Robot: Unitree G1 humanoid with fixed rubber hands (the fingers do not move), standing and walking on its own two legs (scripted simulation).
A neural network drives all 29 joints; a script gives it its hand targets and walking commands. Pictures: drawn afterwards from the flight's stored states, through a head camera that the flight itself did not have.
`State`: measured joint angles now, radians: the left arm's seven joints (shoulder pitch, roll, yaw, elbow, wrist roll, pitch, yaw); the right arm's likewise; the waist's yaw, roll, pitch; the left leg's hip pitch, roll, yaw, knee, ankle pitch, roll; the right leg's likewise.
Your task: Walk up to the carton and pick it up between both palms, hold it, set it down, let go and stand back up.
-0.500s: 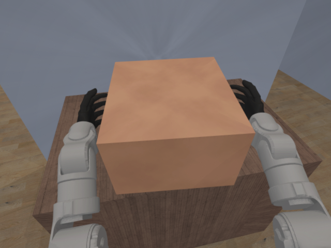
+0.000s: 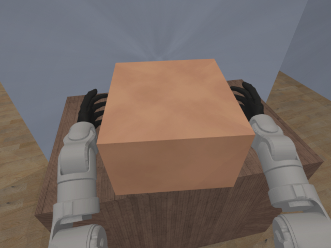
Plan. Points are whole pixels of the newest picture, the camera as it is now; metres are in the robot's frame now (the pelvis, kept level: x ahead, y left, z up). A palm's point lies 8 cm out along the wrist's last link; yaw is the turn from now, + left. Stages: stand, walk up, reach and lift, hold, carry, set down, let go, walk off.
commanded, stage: hold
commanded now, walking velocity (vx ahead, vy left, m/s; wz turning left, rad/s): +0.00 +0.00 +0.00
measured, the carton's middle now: (169, 119) +0.41 +0.00 +0.13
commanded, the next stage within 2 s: set down in 0.94 s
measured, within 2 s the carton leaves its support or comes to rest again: neither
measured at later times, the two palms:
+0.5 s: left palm (89, 123) +0.36 +0.19 +0.17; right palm (253, 113) +0.36 -0.19 +0.19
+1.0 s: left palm (88, 123) +0.36 +0.19 +0.18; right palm (253, 115) +0.36 -0.19 +0.18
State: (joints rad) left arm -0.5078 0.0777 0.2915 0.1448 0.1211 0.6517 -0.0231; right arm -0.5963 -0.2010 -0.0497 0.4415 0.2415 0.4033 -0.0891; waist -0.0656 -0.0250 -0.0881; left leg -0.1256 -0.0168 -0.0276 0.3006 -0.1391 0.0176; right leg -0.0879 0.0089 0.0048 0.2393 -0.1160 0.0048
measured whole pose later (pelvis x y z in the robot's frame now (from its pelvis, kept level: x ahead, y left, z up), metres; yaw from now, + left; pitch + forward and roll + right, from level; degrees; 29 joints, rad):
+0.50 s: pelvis +0.00 -0.01 +0.00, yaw +0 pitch -2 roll -1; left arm -0.51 0.08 0.30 0.17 0.11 0.63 -0.03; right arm -0.61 -0.19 -0.05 0.45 0.24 0.40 -0.10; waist -0.07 -0.03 -0.09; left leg -0.13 -0.01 -0.04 0.30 -0.14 0.01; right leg -0.09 0.01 0.00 0.24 -0.12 0.00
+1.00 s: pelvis +0.00 +0.00 +0.00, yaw +0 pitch -2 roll -1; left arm -0.51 0.07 0.30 0.14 0.12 0.65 -0.02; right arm -0.60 -0.20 -0.05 0.44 0.24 0.40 -0.09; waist -0.07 -0.02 -0.08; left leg -0.12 -0.02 -0.03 0.31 -0.14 0.02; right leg -0.09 0.01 0.01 0.25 -0.12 0.01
